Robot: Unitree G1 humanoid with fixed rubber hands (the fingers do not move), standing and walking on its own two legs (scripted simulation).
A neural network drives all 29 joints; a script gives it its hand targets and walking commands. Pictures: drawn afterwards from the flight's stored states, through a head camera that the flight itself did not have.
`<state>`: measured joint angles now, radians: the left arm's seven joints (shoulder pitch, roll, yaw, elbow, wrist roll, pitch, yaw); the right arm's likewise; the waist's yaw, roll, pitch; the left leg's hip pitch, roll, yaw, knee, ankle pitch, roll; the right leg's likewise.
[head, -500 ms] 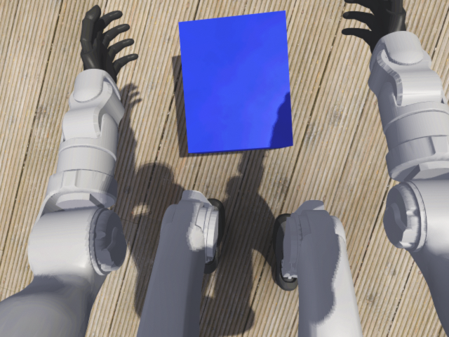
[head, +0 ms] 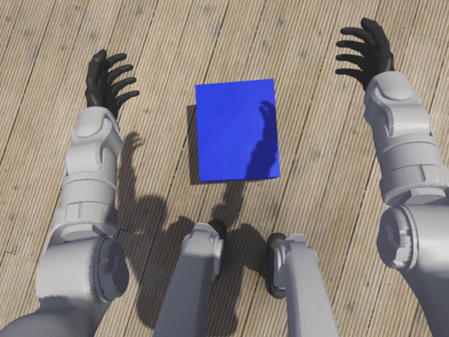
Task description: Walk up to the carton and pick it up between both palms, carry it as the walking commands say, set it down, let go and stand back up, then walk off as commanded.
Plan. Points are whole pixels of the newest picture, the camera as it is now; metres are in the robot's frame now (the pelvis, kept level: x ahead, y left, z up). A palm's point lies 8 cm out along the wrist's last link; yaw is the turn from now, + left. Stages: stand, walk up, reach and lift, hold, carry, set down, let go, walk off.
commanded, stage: set down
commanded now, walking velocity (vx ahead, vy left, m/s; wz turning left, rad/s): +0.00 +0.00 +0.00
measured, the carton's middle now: (237, 135) +0.51 +0.06 -0.51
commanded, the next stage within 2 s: let go in 0.30 s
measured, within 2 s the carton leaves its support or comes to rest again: neither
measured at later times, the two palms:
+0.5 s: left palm (83, 110) +0.44 +0.25 -0.02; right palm (404, 82) +0.50 -0.17 -0.02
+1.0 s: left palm out of the picture +0.27 +0.25 +0.09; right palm out of the picture +0.32 -0.20 +0.08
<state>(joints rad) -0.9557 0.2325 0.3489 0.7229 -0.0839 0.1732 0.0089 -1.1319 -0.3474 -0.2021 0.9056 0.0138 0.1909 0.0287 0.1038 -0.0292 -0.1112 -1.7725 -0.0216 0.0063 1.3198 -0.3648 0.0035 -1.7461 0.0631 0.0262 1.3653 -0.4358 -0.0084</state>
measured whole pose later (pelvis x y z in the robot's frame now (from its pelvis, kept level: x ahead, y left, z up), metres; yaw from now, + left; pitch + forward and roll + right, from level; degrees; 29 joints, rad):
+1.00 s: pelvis +0.09 +0.01 +0.17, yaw +1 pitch +13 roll +0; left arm 0.10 0.19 0.06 0.48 -0.01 0.01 -0.08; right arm 0.01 -0.18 -0.09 0.55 -0.03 0.01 0.01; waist 0.05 0.02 -0.02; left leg -0.54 -0.04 -0.02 0.56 -0.24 0.02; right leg -0.49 0.03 0.04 0.56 -0.29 -0.01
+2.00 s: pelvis +0.11 +0.01 +0.18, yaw +0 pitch +0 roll +0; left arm 0.20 0.35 0.04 0.71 0.04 0.02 0.02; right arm 0.17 -0.34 -0.04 0.76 -0.04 0.01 -0.02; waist 0.00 -0.03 0.01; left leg -0.20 -0.04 -0.02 0.49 -0.28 0.03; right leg -0.14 0.03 0.05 0.45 -0.31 0.00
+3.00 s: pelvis +0.09 +0.02 +0.19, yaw +0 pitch -2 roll +0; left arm 0.15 0.38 0.00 0.98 0.02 -0.01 0.02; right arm 0.12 -0.37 -0.01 1.02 -0.02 -0.01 -0.01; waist -0.01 -0.02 0.02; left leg -0.12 -0.04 -0.01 0.34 -0.19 0.04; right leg -0.06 0.02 0.06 0.32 -0.22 0.00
